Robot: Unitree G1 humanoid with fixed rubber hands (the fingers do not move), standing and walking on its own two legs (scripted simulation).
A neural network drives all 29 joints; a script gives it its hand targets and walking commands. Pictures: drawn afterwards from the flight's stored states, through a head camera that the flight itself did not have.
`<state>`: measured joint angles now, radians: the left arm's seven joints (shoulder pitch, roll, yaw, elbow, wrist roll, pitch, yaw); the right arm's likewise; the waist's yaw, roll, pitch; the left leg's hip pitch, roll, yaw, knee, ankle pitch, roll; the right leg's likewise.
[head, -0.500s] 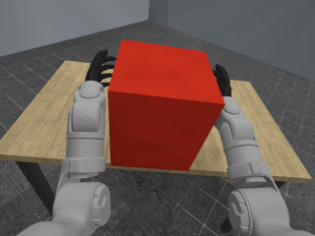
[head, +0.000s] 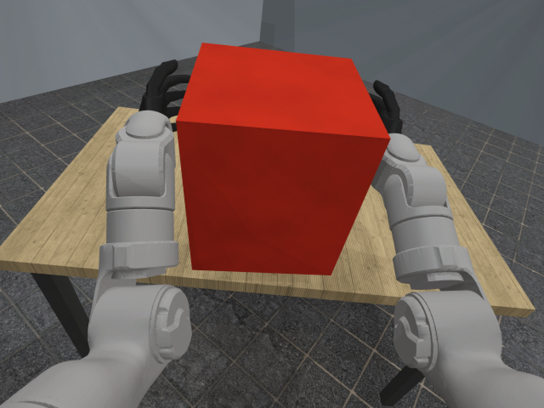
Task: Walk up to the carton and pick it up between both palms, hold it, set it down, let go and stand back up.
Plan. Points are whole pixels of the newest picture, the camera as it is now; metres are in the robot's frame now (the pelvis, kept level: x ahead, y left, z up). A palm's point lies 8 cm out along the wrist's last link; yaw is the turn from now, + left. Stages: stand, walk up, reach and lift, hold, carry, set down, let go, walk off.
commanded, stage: reach and lift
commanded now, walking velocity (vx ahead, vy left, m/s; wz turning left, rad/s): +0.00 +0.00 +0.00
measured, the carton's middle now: (270, 166) +0.39 -0.01 +0.20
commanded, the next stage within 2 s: hold in 0.70 s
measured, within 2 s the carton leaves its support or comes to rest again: neither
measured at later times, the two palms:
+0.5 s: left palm (158, 114) +0.39 +0.14 +0.27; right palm (386, 131) +0.39 -0.16 +0.27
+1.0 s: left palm (150, 107) +0.38 +0.15 +0.28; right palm (390, 115) +0.38 -0.15 +0.30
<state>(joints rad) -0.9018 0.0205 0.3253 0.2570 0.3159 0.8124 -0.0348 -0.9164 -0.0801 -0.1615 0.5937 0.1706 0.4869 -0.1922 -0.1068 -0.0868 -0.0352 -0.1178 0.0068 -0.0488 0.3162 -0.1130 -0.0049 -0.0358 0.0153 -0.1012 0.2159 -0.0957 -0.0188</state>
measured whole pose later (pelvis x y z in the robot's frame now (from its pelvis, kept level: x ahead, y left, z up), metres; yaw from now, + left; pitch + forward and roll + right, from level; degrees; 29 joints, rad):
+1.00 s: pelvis +0.02 +0.00 +0.00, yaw -1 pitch -6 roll -1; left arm -0.87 0.01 0.35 0.11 0.33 0.93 -0.07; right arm -0.95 -0.15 -0.04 0.54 0.33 0.60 -0.27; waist -0.11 -0.08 -0.06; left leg -0.05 0.01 -0.04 0.28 -0.12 -0.01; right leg 0.02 0.02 -0.09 0.18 -0.10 -0.02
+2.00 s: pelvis +0.02 -0.01 +0.00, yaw +0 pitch -5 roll -1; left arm -0.89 0.03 0.36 0.14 0.35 0.97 -0.11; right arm -1.01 -0.16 -0.04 0.59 0.36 0.65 -0.30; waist -0.09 -0.07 -0.12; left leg -0.06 0.01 -0.05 0.28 -0.13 -0.01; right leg 0.01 0.02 -0.10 0.19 -0.12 -0.02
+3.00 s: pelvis +0.02 -0.01 +0.00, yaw +0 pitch -5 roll -1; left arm -0.89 0.03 0.36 0.15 0.34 0.97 -0.11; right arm -1.02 -0.17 -0.01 0.59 0.39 0.67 -0.31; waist -0.09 -0.07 -0.14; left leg -0.07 0.01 -0.04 0.28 -0.13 -0.01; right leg 0.01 0.02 -0.10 0.19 -0.12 -0.02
